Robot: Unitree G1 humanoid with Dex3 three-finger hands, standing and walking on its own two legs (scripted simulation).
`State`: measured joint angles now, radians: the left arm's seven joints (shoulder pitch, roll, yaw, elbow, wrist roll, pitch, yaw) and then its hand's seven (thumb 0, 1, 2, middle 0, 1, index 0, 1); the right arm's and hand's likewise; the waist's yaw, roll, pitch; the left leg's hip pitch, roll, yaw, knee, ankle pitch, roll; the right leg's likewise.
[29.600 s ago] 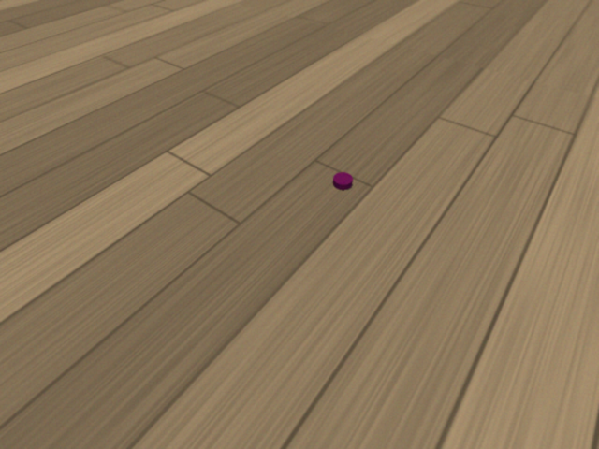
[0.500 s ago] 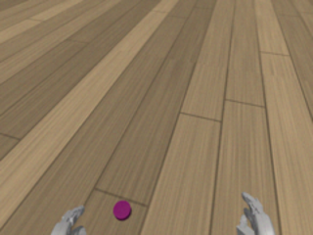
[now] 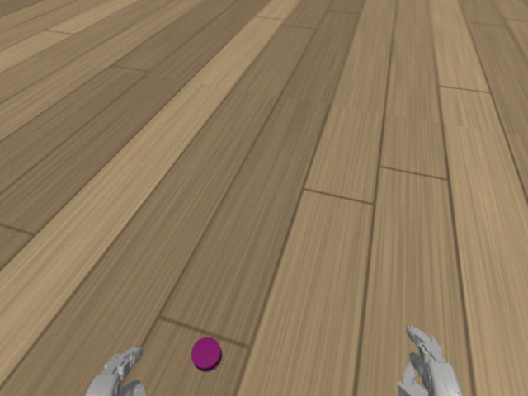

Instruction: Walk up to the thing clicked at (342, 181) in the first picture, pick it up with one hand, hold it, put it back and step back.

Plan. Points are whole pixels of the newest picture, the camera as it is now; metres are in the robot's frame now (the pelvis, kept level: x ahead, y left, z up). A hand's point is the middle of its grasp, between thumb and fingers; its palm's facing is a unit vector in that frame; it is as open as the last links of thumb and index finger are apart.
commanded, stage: home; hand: left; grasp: from above
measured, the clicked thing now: (206, 353) +0.43 +0.20 -0.70
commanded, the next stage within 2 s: stand in 0.56 s
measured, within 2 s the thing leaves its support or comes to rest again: neither
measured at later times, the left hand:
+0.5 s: hand out of the picture +0.16 +0.18 -0.05, palm faces +0.05 -0.98 -0.19, open 7.4 cm
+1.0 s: hand out of the picture +0.09 +0.24 -0.11, palm faces +0.02 -0.94 -0.34, open 7.4 cm
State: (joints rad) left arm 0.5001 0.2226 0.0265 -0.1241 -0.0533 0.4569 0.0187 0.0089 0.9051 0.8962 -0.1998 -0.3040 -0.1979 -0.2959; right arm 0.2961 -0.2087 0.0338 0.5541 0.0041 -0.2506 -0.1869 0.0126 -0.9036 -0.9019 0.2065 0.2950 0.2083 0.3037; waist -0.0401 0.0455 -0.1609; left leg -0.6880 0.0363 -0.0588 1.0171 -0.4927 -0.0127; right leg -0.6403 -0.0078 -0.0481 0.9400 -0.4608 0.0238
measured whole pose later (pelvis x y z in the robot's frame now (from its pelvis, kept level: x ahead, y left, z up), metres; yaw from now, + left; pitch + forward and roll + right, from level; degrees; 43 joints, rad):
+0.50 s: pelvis +0.00 +0.00 +0.00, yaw +0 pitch +9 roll -3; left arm 0.50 0.22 0.03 -0.13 -0.05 0.46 0.02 0.01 0.91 0.90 -0.20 -0.30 -0.20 -0.30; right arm 0.29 -0.21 0.03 0.55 0.01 -0.24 -0.18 0.01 -0.90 -0.90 0.21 0.29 0.21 0.30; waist -0.04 0.04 -0.16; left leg -0.69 0.04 -0.06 1.02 -0.49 -0.02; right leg -0.64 -0.01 -0.05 0.94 -0.46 0.02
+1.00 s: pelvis -0.01 +0.00 +0.03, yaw +0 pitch -1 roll -1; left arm 0.24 0.29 0.04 0.78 0.05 0.04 0.03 0.01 0.91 0.90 -0.20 -0.30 -0.20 -0.30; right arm 0.21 -0.29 -0.04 0.89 -0.06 -0.02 -0.01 0.01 -0.91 -0.90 0.21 0.30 0.21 0.30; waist 0.02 0.00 0.04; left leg -0.36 0.00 -0.02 0.74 -0.37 0.00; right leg -0.34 -0.04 -0.01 0.72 -0.36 0.03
